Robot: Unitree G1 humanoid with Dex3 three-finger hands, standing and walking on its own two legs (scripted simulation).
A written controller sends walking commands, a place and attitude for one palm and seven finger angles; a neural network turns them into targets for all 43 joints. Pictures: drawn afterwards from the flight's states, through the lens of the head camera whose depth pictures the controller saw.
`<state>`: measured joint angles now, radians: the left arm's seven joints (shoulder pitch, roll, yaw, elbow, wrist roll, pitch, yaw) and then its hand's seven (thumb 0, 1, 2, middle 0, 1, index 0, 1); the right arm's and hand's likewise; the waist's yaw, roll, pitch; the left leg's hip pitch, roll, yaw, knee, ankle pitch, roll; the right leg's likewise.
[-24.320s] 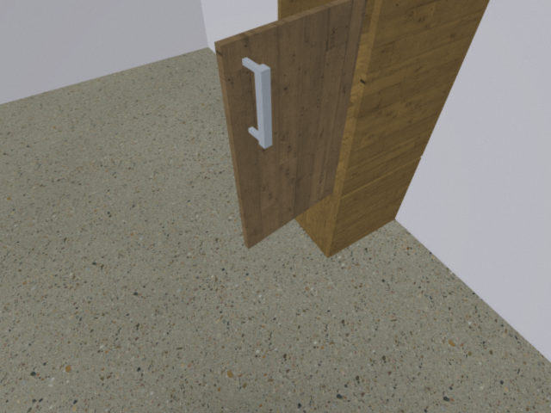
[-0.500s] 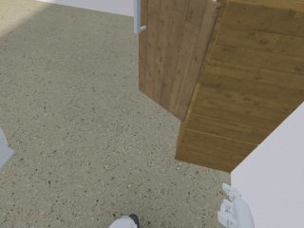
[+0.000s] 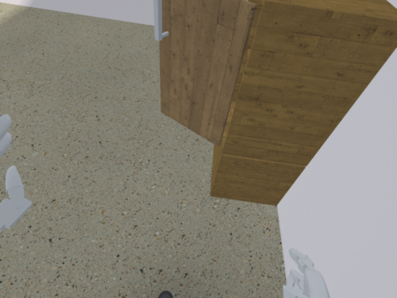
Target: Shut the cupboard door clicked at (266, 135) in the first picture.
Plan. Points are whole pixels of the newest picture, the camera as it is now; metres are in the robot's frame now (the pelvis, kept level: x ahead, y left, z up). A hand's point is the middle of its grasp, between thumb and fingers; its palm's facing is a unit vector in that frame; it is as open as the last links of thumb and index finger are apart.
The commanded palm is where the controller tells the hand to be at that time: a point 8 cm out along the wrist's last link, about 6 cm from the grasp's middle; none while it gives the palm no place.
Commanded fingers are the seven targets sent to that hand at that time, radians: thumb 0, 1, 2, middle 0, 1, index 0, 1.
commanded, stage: stop stepping back and stand still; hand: left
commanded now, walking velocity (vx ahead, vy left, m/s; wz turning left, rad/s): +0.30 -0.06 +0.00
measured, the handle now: (161, 14) +0.94 +0.19 +0.13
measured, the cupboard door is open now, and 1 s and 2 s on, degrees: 60 60 60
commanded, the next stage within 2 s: let the arm hang, fingers relaxed in 0.92 s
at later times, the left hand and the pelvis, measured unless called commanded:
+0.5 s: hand out of the picture +0.14 +0.28 +0.16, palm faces +0.45 -0.78 -0.44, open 7.4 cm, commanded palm +0.07 +0.31 +0.17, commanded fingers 0.00 0.90 0.90 -0.20 -0.30 -0.20 -0.30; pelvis -0.06 +0.01 -0.01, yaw +1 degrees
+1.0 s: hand out of the picture +0.15 +0.27 +0.16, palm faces +0.43 -0.79 -0.44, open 7.4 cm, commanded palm none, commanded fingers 0.00 0.90 0.90 -0.20 -0.30 -0.20 -0.30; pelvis -0.05 +0.01 -0.01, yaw +1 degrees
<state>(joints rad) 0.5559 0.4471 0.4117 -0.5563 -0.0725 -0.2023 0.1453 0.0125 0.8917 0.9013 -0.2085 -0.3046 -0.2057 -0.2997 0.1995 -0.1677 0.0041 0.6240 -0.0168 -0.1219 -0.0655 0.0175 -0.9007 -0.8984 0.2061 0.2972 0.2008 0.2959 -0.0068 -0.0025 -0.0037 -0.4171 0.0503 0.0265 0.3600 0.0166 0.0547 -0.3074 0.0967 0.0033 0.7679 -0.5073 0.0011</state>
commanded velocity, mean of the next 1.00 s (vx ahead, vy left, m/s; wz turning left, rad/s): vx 0.09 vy -0.02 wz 0.00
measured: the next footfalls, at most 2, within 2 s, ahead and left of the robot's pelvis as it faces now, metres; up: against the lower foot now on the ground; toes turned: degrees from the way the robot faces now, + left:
right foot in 0.12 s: -0.06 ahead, -0.09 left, +0.00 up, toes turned -1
left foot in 0.32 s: +0.02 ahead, +0.13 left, +0.00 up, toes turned +4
